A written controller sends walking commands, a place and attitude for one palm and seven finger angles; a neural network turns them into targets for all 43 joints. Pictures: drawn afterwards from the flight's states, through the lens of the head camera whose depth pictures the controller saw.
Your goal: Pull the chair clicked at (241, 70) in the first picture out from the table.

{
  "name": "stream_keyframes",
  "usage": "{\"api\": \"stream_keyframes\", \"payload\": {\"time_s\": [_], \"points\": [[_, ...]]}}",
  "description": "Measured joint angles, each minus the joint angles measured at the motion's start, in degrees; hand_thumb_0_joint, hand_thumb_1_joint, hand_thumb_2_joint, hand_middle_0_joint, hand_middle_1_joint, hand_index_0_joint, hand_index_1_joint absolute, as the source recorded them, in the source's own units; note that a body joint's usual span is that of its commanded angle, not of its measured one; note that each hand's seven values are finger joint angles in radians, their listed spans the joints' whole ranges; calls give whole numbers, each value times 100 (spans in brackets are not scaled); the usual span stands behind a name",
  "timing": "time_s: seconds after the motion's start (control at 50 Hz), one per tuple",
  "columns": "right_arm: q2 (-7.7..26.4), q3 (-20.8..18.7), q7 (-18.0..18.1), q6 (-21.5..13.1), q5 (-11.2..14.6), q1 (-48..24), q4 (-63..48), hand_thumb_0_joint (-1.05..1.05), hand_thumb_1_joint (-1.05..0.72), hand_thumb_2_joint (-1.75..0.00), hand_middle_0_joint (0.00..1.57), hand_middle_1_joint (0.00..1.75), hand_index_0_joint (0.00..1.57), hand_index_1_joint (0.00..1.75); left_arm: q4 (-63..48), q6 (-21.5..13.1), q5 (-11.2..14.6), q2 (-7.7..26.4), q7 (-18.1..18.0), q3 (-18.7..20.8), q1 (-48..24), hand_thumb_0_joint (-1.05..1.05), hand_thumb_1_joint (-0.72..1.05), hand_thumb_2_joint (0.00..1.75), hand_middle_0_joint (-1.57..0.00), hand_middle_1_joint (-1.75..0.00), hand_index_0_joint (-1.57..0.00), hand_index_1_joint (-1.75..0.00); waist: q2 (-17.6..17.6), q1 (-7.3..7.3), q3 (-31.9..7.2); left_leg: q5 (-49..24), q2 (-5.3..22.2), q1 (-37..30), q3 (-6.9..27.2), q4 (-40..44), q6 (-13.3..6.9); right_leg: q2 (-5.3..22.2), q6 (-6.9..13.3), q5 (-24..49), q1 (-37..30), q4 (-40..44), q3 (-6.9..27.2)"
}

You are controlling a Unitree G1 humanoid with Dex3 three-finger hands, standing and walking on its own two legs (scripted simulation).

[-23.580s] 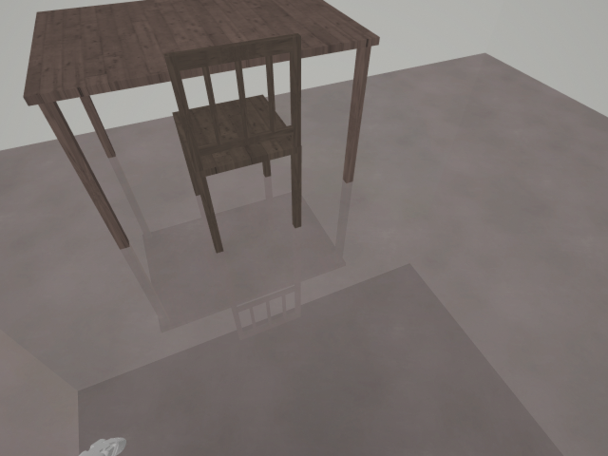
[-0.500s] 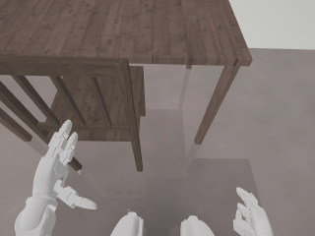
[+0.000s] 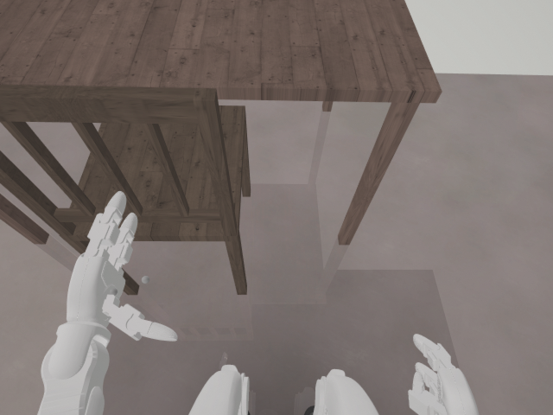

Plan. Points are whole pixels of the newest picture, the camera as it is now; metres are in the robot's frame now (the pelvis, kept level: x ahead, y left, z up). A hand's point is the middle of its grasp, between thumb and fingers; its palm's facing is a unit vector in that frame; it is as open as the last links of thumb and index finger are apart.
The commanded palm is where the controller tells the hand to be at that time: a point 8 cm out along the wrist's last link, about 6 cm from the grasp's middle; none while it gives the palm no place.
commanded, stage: aim the fingers beside a spindle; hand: left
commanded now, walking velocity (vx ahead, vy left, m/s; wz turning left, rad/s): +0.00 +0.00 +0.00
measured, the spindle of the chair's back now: (113, 173) +0.49 +0.31 -0.01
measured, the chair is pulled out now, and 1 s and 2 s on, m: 0.00 0.00 0.00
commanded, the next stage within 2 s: none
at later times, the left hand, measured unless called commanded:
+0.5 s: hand (168, 263) +0.32 +0.17 +0.01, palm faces +0.01 -1.00 -0.03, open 16.9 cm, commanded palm +0.30 +0.23 +0.01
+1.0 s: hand (174, 253) +0.34 +0.17 +0.00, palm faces +0.06 -1.00 -0.04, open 16.9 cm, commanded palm +0.31 +0.22 +0.01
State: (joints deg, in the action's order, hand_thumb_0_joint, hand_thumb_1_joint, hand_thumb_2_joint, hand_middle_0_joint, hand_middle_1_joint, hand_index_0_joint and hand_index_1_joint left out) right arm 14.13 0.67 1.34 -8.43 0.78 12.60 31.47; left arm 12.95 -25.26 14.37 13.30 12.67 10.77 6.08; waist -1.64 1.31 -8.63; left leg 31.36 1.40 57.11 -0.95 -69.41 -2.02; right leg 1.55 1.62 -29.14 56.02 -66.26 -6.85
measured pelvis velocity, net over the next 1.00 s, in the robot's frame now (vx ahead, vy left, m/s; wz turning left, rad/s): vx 0.00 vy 0.00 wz -0.01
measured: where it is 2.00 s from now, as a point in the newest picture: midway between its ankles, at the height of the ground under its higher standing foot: outside the picture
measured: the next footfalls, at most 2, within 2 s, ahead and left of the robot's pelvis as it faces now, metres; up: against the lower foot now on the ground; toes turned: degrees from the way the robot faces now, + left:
none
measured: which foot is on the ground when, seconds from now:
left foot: down 0.00-1.00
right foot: down 0.00-1.00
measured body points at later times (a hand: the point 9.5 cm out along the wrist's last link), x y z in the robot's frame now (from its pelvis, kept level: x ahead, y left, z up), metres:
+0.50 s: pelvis -0.01 +0.01 -0.01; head +0.09 +0.01 +0.43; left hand +0.31 +0.22 +0.02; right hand +0.15 -0.24 -0.11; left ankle +0.02 +0.10 -0.64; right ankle +0.03 -0.11 -0.64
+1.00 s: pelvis +0.00 +0.00 -0.01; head +0.11 +0.00 +0.42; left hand +0.33 +0.22 +0.01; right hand +0.14 -0.25 -0.12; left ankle +0.02 +0.10 -0.64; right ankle +0.03 -0.11 -0.64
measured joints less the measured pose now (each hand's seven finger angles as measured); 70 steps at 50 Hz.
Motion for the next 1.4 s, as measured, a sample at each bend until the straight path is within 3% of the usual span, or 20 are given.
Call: {"api": "stream_keyframes", "payload": {"time_s": [0.76, 1.0, 1.2, 1.4], "points": [[7, -17, -109, 459, -80, -74, 113, 1, -90, -90, 20, 30, 20, 30, 1125, -161, -514, -166, -722, -335, -1581, -1, -50, 30, -6, -8, -6, -8, 8, 113, -46, 103, -8, 800, -87, -526, -44, 37, -19, -95, 852, -572, 98], [-32, -16, -136, 645, -32, 55, 47, 1, -90, -90, 20, 30, 20, 30, 1156, -140, -390, -102, -687, -108, -1191, -1, -50, 30, -6, -8, -7, -8, 23, 86, -114, 83, 21, 523, -112, -284, 2, -11, 15, -88, 621, -380, 129], [58, -56, -91, 556, -41, -123, 104, 1, -90, -90, 20, 30, 20, 30, 1182, -327, -437, -170, -556, -367, -1315, -1, -50, 30, -6, -8, -6, -8, 19, 69, -76, 81, -1, 596, -20, -379, 27, 13, 44, -112, 643, -450, 41], [-47, -47, -122, 638, -40, -101, -2, 1, -90, -90, 20, 30, 20, 30, 971, -240, -394, -79, -663, -79, -1191, -1, -50, 30, -6, -8, -7, -8, 25, 93, -77, 75, 41, 559, -82, -351, 43, -31, 58, -88, 658, -454, 105]]}}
